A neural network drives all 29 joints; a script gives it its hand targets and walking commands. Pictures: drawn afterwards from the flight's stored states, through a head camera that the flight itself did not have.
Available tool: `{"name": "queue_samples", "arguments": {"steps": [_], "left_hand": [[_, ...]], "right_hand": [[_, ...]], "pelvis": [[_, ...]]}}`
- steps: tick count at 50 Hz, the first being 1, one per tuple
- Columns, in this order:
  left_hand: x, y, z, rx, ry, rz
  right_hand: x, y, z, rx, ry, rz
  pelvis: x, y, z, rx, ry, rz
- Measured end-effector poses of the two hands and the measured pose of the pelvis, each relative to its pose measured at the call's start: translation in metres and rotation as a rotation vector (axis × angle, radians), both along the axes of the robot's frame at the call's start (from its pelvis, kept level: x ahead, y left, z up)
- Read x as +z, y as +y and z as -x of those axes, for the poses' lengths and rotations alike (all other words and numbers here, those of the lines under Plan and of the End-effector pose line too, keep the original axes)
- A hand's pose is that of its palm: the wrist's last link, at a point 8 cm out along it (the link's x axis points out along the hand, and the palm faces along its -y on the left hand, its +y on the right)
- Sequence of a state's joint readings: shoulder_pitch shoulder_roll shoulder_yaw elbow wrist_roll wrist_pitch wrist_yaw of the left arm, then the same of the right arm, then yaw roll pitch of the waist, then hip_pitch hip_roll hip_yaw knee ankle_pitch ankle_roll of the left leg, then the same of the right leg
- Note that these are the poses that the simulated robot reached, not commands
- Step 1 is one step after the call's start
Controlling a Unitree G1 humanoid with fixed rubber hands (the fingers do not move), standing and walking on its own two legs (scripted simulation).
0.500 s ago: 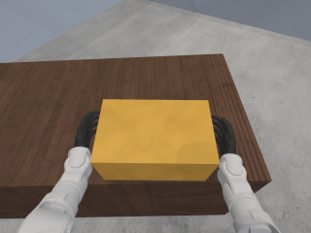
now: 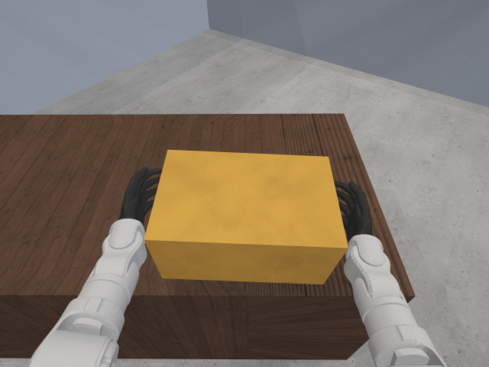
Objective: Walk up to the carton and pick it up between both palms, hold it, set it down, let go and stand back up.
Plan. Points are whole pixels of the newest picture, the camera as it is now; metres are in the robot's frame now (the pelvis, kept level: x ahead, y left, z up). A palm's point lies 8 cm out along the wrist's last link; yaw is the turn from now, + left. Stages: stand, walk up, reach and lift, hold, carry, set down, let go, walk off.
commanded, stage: reach and lift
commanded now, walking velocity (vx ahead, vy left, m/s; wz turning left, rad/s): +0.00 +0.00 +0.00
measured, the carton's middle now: (245, 217) +0.38 -0.01 +0.04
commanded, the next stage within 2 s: hold in 1.82 s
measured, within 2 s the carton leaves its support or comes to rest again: neither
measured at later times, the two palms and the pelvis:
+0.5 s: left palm (126, 201) +0.36 +0.18 +0.11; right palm (368, 210) +0.34 -0.20 +0.10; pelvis +0.00 -0.01 +0.00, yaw +0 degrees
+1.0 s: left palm (124, 194) +0.34 +0.17 +0.15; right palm (385, 205) +0.32 -0.21 +0.13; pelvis -0.02 +0.00 +0.00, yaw -1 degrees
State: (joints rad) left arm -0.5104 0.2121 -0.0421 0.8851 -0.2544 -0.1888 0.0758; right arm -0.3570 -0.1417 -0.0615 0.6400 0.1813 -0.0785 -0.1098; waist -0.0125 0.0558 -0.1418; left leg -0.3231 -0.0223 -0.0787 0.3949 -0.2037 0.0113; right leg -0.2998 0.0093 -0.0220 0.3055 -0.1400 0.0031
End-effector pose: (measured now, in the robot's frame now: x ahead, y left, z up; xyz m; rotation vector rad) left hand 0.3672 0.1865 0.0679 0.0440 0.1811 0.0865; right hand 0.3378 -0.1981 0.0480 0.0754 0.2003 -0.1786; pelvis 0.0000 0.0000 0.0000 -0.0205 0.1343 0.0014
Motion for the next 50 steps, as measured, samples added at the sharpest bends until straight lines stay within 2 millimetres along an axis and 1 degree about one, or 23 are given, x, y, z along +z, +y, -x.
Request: {"name": "queue_samples", "arguments": {"steps": [9,16,25,41,50], "left_hand": [[0.014,-0.005,0.001,0.007,0.005,0.019],[0.025,-0.004,0.004,0.018,0.010,0.015],[0.045,-0.002,0.010,0.026,-0.002,0.016],[0.068,-0.009,0.023,0.016,-0.005,0.020],[0.078,-0.013,0.024,0.021,0.008,0.028]], "right_hand": [[0.015,-0.005,-0.001,0.003,0.006,-0.004],[0.031,-0.004,-0.002,0.018,0.012,0.020],[0.052,-0.003,0.000,0.028,0.005,0.054],[0.075,-0.009,0.016,0.024,-0.001,0.053],[0.085,-0.013,0.017,0.022,0.008,0.054]], "pelvis": [[0.001,-0.001,-0.002,-0.018,-0.026,-0.001],[0.003,-0.004,-0.005,-0.016,-0.050,0.001],[0.004,-0.005,-0.005,-0.003,-0.083,0.002],[0.004,-0.003,0.009,-0.008,-0.126,-0.001],[0.004,-0.003,0.019,-0.017,-0.130,-0.007]]}}
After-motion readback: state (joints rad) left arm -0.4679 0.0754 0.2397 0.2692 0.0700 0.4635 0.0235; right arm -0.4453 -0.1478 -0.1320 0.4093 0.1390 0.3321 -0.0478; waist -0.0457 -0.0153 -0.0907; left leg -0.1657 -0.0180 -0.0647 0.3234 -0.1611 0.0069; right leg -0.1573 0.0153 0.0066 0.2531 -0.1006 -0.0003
